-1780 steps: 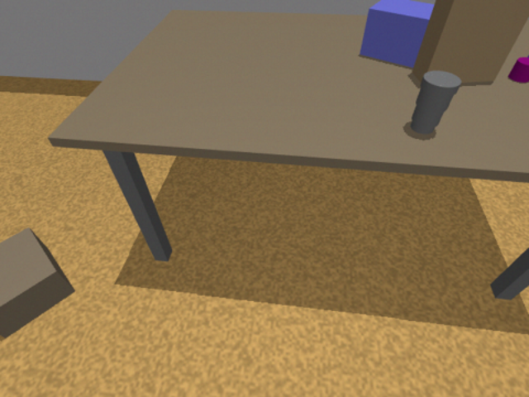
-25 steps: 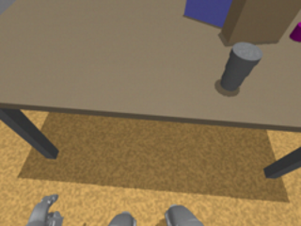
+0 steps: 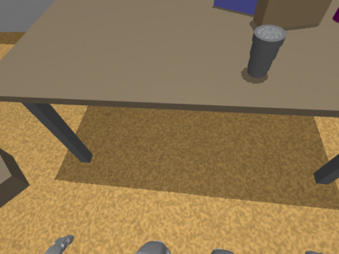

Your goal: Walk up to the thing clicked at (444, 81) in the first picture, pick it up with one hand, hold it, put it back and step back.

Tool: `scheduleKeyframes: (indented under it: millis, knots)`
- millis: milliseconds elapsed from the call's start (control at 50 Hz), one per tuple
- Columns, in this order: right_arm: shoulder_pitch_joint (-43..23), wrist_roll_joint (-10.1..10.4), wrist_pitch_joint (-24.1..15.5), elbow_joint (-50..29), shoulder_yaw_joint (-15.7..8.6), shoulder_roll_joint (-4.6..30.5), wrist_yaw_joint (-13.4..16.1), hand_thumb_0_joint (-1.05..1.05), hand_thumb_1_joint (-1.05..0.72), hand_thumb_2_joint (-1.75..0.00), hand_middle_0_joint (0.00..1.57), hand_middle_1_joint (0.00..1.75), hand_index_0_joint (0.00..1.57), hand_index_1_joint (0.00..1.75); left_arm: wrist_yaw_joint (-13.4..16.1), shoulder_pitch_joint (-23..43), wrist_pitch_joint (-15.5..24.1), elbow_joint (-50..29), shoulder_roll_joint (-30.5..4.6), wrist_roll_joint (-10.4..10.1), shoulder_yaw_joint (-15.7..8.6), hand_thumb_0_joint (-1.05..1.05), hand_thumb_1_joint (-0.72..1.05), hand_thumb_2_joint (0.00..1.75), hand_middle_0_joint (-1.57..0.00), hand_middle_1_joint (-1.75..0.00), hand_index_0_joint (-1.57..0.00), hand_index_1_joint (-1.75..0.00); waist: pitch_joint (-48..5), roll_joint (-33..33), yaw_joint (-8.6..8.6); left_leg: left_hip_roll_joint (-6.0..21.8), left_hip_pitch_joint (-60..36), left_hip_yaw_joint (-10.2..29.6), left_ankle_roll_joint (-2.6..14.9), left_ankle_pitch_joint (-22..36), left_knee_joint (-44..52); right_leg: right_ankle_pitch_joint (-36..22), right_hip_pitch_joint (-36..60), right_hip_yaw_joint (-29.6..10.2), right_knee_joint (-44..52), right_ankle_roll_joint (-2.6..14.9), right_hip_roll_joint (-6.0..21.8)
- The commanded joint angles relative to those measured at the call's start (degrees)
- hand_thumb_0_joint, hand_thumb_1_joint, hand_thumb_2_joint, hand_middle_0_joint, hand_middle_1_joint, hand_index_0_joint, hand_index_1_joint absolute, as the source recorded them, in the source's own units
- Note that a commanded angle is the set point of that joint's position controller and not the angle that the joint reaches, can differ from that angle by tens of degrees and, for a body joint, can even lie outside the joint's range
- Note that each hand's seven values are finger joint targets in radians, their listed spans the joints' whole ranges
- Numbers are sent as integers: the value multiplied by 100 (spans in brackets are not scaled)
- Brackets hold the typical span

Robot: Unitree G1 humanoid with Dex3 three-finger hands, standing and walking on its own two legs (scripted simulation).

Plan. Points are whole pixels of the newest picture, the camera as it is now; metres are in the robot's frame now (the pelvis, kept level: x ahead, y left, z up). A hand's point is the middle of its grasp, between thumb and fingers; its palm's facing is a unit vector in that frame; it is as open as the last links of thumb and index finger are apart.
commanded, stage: step back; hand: right
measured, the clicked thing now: (262, 54) +0.68 -0.26 +0.04
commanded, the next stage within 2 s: none
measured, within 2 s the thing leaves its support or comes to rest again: neither
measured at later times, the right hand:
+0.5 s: hand out of the picture -0.03 -0.25 -0.14, palm faces +0.00 +0.92 -0.39, open 7.4 cm
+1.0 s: hand out of the picture -0.25 -0.24 -0.15, palm faces -0.05 +0.92 -0.39, open 7.4 cm
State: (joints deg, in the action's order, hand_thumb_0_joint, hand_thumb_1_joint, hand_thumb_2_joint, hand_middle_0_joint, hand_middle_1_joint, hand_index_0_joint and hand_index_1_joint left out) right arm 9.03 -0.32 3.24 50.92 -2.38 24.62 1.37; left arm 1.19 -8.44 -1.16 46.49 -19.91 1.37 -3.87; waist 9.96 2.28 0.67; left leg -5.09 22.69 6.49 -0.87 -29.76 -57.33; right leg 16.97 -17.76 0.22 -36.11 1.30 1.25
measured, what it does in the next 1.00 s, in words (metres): walks backwards: left foot, then right foot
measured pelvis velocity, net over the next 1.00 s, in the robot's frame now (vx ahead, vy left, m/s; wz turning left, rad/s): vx -0.33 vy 0.03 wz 0.01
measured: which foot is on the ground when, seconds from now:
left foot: up 0.00-0.10, down 0.12-0.54, up 0.56-0.86, down 0.88-1.00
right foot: down 0.00-0.12, up 0.14-0.50, down 0.52-0.90, up 0.92-1.00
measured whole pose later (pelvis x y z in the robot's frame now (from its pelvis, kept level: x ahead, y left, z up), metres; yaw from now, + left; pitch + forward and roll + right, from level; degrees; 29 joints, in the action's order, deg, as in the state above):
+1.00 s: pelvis -0.33 +0.03 -0.01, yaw +0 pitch -3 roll +0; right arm 10.1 -1.8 2.6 50.9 -1.8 21.0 -0.3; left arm 1.6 -4.1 -4.0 46.9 -23.0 0.1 -4.1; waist 10.0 -1.6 -1.1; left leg -1.0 16.5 1.3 1.0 -18.1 -37.4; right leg 31.0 -27.6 -6.2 -63.0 0.8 -3.4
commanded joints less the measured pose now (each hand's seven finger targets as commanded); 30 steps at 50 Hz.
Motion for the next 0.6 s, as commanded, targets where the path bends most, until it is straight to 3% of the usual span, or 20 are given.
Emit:
scheduleKeyframes:
  millis: [0, 20, 60, 80, 100, 120, 140, 160, 200, 240, 300, 340, 400, 440, 480, 500, 520, 540, 560, 580]
  knots:
    - [105, -43, -180, -450, -294, 857, 21, 0, -90, -90, 20, 30, 20, 30, 128, -209, 47, -485, -1617, -9, -413, 0, 90, 90, -20, -30, -20, -30, -1343, -1385, 190, 344, 224, -284, 96, -7, 1234, -3752, 1625, -1471, 496, 1187, 1481]
    - [198, -38, -191, -400, -307, 846, -7, 0, -90, -90, 20, 30, 20, 30, 112, -149, 41, -513, -1641, -28, -398, 0, 90, 90, -20, -30, -20, -30, -1401, -1356, 142, 324, -114, -428, 129, 183, 1658, -3637, 1456, -1366, 383, 1082, 1360]
    - [611, -79, -200, -237, -381, 854, -52, 0, -90, -90, 20, 30, 20, 30, 77, 238, 0, -612, -1729, -71, -363, 0, 90, 90, -20, -30, -20, -30, -1481, -1244, -189, 312, -1013, -661, 226, 1298, 2707, -2931, 716, -1236, 156, 811, 1272]
    - [569, -128, -224, -269, -435, 981, -55, 0, -90, -90, 20, 30, 20, 30, 63, 173, -25, -635, -1583, -90, -311, 0, 90, 90, -20, -30, -20, -30, -1443, -810, -237, 659, -1264, -146, 390, 1929, 3152, -2152, 250, -1109, -170, 522, 963]
    - [444, -217, -235, -366, -552, 1434, -69, 0, -90, -90, 20, 30, 20, 30, 59, 73, -40, -667, -1308, -123, -243, 0, 90, 90, -20, -30, -20, -30, -1439, 358, -228, 1807, -1591, 1408, 880, 2989, 3383, -486, -699, -748, -1143, 129, 70]
    - [220, -130, -218, -462, -602, 1891, -124, 0, -90, -90, 20, 30, 20, 30, 144, 394, -50, -663, -1369, -138, -320, 0, 90, 90, -20, -30, -20, -30, -1334, 1256, -416, 2716, -844, 2244, 1735, 3620, 3814, 2145, -736, -472, -2412, -12, -726]
    - [36, -155, -229, -459, -599, 1805, -101, 0, -90, -90, 20, 30, 20, 30, 203, 369, -76, -517, -1448, -42, -379, 0, 90, 90, -20, -30, -20, -30, -1151, 880, -374, 2835, -380, 2419, 1930, 3347, 3872, 2247, -665, -1083, -3352, -3, -734]
    - [-283, -142, -237, -548, -501, 1459, -72, 0, -90, -90, 20, 30, 20, 30, 195, 223, -98, -430, -1431, -86, -374, 0, 90, 90, -20, -30, -20, -30, -991, 329, -166, 2511, -421, 1625, 1710, 3470, 3762, 1870, -836, -1243, -3732, 47, -729]
    - [-718, -180, -232, -640, -393, 1121, -23, 0, -90, -90, 20, 30, 20, 30, 154, -287, -95, -213, -1386, -162, -387, 0, 90, 90, -20, -30, -20, -30, -769, 400, 156, 2023, -611, 811, 1391, 3363, 3602, 1280, -1078, -1117, -3984, -15, -717]
    - [-607, -152, -247, -633, -373, 987, -13, 0, -90, -90, 20, 30, 20, 30, 93, -505, -72, -115, -1367, -122, -395, 0, 90, 90, -20, -30, -20, -30, -892, 568, 108, 1888, -1125, 639, 1436, 3512, 3446, 1125, -1103, -945, -3758, -187, -637]
    - [-236, -123, -249, -630, -384, 974, -9, 0, -90, -90, 20, 30, 20, 30, 49, -378, -40, -223, -1288, -62, -358, 0, 90, 90, -20, -30, -20, -30, -1010, 630, -167, 1941, -1738, 584, 1572, 3751, 3320, 1244, -1072, -722, -2866, -380, -540]
    - [-198, -126, -226, -670, -427, 1071, -14, 0, -90, -90, 20, 30, 20, 30, 34, -403, -35, -269, -1236, -63, -323, 0, 90, 90, -20, -30, -20, -30, -1194, 737, -220, 2045, -1972, 580, 1630, 3742, 3252, 1280, -888, -590, -2162, -391, -453]
    - [-236, -151, -161, -748, -452, 1182, -37, 0, -90, -90, 20, 30, 20, 30, 6, -586, -20, -155, -1256, -54, -340, 0, 90, 90, -20, -30, -20, -30, -1378, 895, -192, 2029, -1652, 568, 1456, 3172, 3255, 1170, -188, -257, -998, -288, -273]
    - [-494, -103, -105, -843, -499, 1362, -60, 0, -90, -90, 20, 30, 20, 30, -49, -1202, -30, 89, -1240, -49, -336, 0, 90, 90, -20, -30, -20, -30, -1558, 1147, 49, 2020, -1241, 532, 1251, 2359, 3323, 792, 438, -2, -115, -110, -202]
    - [-574, -58, -36, -825, -449, 1198, -68, 0, -90, -90, 20, 30, 20, 30, -58, -1566, 9, 340, -1277, 20, -395, 0, 90, 90, -20, -30, -20, -30, -1508, 842, 195, 1714, -420, 349, 808, 1775, 2988, 131, 1143, 5, 974, 83, -165]
    - [-439, -30, -33, -831, -372, 932, -83, 0, -90, -90, 20, 30, 20, 30, -54, -1388, 40, 233, -1550, 111, -475, 0, 90, 90, -20, -30, -20, -30, -1264, -65, 128, 1205, 329, 95, 479, 1073, 2335, 632, 1172, -1148, 1431, 292, 450]
    - [-552, 10, -74, -965, -291, 630, -60, 0, -90, -90, 20, 30, 20, 30, -59, -1044, 54, 12, -2112, 132, -627, 0, 90, 90, -20, -30, -20, -30, -899, -1539, 199, -1, 1252, -324, 100, 27, 1137, 364, 850, -2694, 1862, 841, 1597]
    - [-810, -52, -43, -939, -365, 802, 33, 0, -90, -90, 20, 30, 20, 30, -27, -606, 42, -218, -2431, 164, -653, 0, 90, 90, -20, -30, -20, -30, -585, -1757, 471, 74, 875, 229, -30, -531, -266, 52, -547, -3380, 2188, 1650, 2528]
    - [-717, -24, -34, -859, -424, 994, 36, 0, -90, -90, 20, 30, 20, 30, 7, -289, 72, -327, -2157, 97, -576, 0, 90, 90, -20, -30, -20, -30, -376, -1194, 222, 129, 551, 578, -29, -232, -910, -228, -1029, -2872, 2101, 1580, 2288]
    - [-384, 29, -52, -717, -432, 1004, 35, 0, -90, -90, 20, 30, 20, 30, 33, 182, 102, -412, -1885, 86, -481, 0, 90, 90, -20, -30, -20, -30, -423, -738, -107, -64, 502, 615, 15, 114, -1185, -1275, -742, -1881, 1609, 1272, 1711]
